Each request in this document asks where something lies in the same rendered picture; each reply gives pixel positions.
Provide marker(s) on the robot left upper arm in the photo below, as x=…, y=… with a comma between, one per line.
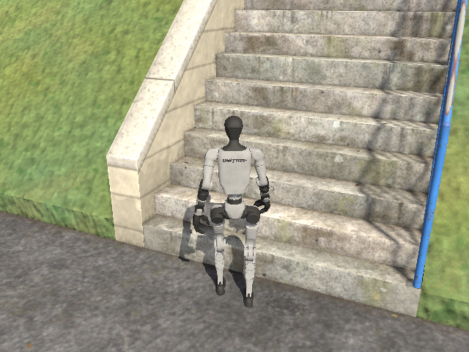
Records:
x=208, y=167

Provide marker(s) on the right robot forearm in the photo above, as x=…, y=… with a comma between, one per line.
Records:
x=264, y=192

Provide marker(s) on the left robot forearm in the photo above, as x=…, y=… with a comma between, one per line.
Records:
x=201, y=200

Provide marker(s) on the right robot hand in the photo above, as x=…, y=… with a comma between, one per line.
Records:
x=260, y=203

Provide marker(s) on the robot right upper arm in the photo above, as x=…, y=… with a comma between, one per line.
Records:
x=259, y=164

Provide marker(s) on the humanoid robot head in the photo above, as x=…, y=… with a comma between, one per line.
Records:
x=233, y=127

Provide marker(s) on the right robot foot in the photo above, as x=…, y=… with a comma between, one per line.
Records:
x=248, y=300

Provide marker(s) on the left robot hand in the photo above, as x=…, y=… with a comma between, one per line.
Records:
x=197, y=224

